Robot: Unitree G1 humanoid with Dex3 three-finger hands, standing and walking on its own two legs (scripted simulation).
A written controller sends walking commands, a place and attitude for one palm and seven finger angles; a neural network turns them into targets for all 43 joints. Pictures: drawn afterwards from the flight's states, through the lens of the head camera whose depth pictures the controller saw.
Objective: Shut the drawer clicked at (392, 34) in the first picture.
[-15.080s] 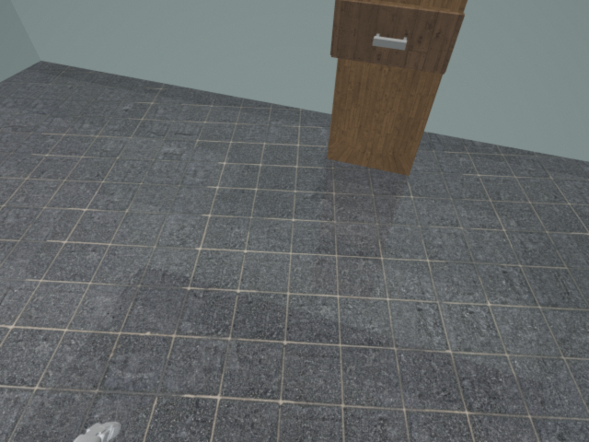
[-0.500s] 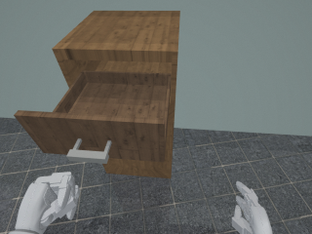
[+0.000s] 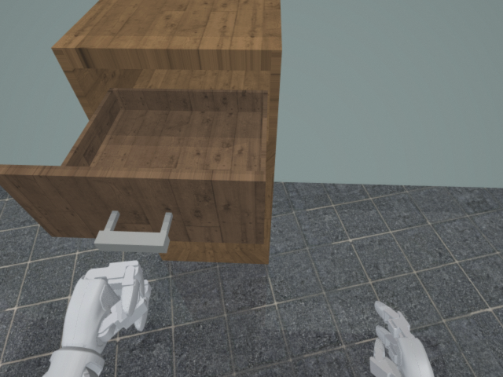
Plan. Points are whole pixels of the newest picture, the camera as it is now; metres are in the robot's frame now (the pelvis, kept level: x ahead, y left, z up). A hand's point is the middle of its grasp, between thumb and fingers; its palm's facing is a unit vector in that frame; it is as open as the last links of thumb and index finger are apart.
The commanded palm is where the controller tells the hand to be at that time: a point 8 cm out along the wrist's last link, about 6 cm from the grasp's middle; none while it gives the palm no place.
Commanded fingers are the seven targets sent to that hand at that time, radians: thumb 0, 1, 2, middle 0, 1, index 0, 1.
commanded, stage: bring the fist close to the handle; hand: left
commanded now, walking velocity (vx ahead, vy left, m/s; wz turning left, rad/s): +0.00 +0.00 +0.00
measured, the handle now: (137, 229) +0.33 +0.21 +0.06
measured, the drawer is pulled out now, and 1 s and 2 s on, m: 0.30 0.29 0.17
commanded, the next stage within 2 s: push the drawer shut in 0.56 s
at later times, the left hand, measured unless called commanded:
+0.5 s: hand (150, 295) +0.22 +0.16 +0.06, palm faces +0.03 -1.00 -0.07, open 3.3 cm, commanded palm +0.20 +0.22 +0.06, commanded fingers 0.00 0.90 0.90 -1.40 -1.60 -1.40 -1.60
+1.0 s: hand (154, 272) +0.26 +0.16 +0.06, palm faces +0.00 -1.00 -0.08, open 3.2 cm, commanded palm +0.24 +0.23 +0.06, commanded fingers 0.00 0.90 0.90 -1.40 -1.60 -1.40 -1.60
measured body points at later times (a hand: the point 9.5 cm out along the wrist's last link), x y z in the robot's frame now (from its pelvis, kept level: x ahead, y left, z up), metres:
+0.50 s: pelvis +0.00 -0.01 -0.01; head +0.04 -0.02 +0.44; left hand +0.22 +0.21 +0.06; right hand +0.17 -0.24 -0.09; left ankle +0.00 +0.11 -0.70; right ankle +0.02 -0.11 -0.70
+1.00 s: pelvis +0.00 -0.01 -0.01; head +0.04 -0.03 +0.44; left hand +0.25 +0.22 +0.06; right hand +0.16 -0.25 -0.10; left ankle +0.00 +0.11 -0.70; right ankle +0.02 -0.11 -0.70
